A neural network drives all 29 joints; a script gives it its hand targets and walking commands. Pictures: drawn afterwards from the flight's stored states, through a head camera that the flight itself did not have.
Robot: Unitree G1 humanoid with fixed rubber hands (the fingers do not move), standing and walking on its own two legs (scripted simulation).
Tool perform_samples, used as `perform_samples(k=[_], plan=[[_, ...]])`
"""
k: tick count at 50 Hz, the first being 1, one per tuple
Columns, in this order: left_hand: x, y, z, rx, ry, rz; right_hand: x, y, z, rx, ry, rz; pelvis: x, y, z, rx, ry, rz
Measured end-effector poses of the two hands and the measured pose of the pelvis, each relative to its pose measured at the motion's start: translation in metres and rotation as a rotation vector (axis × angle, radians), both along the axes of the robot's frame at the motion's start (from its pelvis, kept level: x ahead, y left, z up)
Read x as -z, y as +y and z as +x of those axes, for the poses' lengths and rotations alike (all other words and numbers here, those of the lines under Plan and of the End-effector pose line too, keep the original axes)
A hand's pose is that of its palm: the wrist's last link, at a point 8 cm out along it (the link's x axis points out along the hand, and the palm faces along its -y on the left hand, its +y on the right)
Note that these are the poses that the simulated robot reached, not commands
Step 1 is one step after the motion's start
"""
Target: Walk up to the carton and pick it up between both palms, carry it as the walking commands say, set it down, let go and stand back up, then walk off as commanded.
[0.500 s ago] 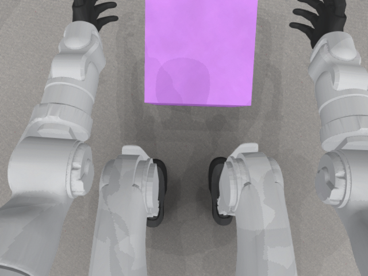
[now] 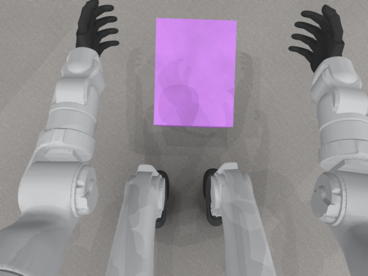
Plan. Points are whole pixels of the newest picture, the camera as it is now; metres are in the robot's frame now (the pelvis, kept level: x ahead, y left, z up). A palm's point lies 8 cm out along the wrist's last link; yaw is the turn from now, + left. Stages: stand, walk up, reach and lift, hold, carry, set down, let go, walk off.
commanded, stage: set down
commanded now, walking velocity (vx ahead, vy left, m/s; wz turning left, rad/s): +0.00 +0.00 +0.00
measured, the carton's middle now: (193, 80) +0.53 -0.03 -0.43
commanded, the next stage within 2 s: let go in 0.60 s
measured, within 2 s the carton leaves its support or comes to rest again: neither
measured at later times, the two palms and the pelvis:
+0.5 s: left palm (33, 0) +0.52 +0.17 +0.04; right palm out of the picture +0.50 -0.25 +0.05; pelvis +0.02 +0.00 +0.13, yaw +0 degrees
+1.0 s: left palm out of the picture +0.42 +0.20 +0.10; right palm out of the picture +0.40 -0.26 +0.10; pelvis +0.07 -0.01 +0.20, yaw +0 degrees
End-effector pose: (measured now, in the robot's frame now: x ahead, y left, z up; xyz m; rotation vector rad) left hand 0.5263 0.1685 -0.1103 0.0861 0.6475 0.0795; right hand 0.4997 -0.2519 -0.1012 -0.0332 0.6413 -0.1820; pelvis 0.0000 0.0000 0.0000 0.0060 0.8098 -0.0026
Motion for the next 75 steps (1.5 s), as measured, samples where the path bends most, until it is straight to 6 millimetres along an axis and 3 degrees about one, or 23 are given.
perform_samples(k=[23, 28, 34, 41, 56, 66, 70, 75], plan=[[-0.142, 0.002, -0.002, 0.009, -0.003, -0.013, -0.141, -0.002, -0.002, -0.013, -0.01, 0.013, -0.126, 0.001, 0.02, 0.008, -0.048, -0.001], [-0.158, 0.0, 0.0, 0.013, 0.009, -0.004, -0.156, -0.001, 0.0, -0.019, 0.003, 0.001, -0.144, 0.0, 0.027, 0.009, -0.061, 0.001], [-0.155, -0.001, -0.005, 0.016, 0.033, 0.02, -0.151, 0.001, -0.005, -0.038, 0.033, -0.027, -0.154, -0.002, 0.035, 0.009, -0.062, 0.001], [-0.157, 0.011, -0.046, 0.024, 0.076, 0.08, -0.153, -0.001, -0.038, -0.1, 0.09, -0.086, -0.169, -0.005, 0.052, 0.015, -0.087, 0.008], [-0.24, 0.033, -0.149, 0.049, 0.109, 0.069, -0.241, 0.0, -0.139, -0.126, 0.126, -0.094, -0.224, -0.008, 0.086, 0.005, -0.398, -0.005], [-0.277, 0.052, -0.221, 0.056, 0.136, 0.071, -0.273, 0.014, -0.218, -0.104, 0.161, -0.074, -0.247, -0.001, 0.102, 0.016, -0.648, -0.016], [-0.288, 0.061, -0.242, 0.056, 0.143, 0.075, -0.281, 0.018, -0.235, -0.112, 0.168, -0.077, -0.252, 0.003, 0.105, 0.017, -0.735, -0.019], [-0.296, 0.069, -0.259, 0.051, 0.151, 0.072, -0.286, 0.024, -0.242, -0.127, 0.165, -0.074, -0.254, 0.007, 0.105, 0.014, -0.824, -0.02]])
